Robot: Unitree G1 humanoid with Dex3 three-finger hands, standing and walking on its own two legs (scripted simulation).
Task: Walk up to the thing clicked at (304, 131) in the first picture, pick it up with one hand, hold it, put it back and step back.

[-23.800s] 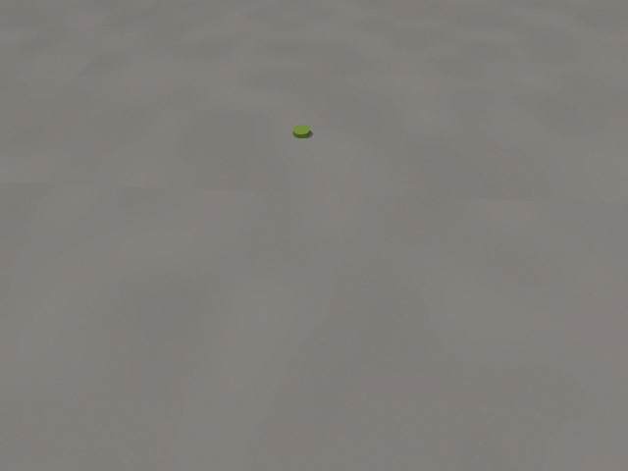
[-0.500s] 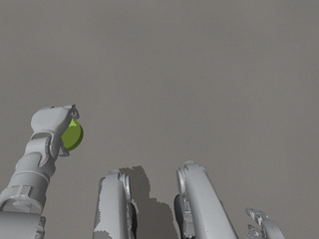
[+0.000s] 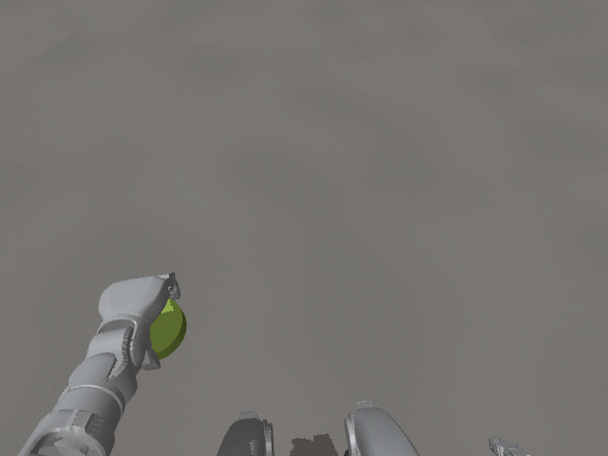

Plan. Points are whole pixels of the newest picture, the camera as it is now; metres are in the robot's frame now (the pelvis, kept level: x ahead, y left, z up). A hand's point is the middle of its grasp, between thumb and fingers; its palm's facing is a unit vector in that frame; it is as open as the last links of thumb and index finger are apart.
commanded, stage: lift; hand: left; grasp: from above
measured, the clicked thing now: (152, 327) +0.36 +0.23 -0.12
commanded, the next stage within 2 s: hold in 0.40 s
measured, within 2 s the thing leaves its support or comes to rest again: neither
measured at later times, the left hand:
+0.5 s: hand (134, 297) +0.36 +0.22 +0.00, palm faces -0.45 -0.07 -0.89, open 11.7 cm
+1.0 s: hand (123, 288) +0.35 +0.22 +0.04, palm faces -0.45 -0.04 -0.89, open 11.7 cm
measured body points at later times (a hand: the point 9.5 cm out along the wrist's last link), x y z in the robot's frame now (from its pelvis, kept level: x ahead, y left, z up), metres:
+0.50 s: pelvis +0.04 +0.00 +0.08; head +0.09 -0.01 +0.52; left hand +0.38 +0.22 +0.05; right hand +0.12 -0.27 -0.05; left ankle +0.05 +0.11 -0.63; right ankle +0.05 -0.13 -0.63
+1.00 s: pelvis +0.04 +0.00 +0.10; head +0.07 -0.02 +0.55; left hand +0.37 +0.21 +0.09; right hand +0.16 -0.27 -0.03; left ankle +0.05 +0.11 -0.63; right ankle +0.05 -0.13 -0.63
